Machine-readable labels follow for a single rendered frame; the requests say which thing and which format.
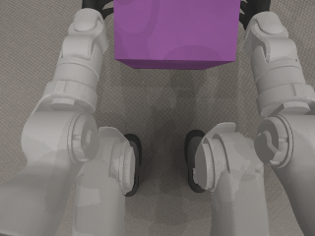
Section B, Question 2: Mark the robot left forearm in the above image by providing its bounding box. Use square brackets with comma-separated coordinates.
[21, 8, 108, 149]

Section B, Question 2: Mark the right robot upper arm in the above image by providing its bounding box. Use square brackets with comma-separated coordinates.
[254, 114, 315, 236]

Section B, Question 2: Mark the robot right thigh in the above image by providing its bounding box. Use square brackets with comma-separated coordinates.
[197, 132, 270, 236]

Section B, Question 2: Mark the carton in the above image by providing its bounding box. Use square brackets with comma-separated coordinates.
[113, 0, 241, 70]

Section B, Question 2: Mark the left robot hand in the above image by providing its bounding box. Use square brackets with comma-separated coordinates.
[82, 0, 114, 19]

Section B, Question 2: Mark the right robot hand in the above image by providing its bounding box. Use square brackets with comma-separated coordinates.
[238, 0, 271, 30]

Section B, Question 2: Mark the left robot upper arm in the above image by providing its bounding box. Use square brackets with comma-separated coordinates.
[0, 110, 100, 236]

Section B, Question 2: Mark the right robot foot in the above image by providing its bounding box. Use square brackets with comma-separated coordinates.
[184, 130, 206, 193]

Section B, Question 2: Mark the robot right forearm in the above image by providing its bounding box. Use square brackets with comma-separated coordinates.
[243, 11, 315, 118]

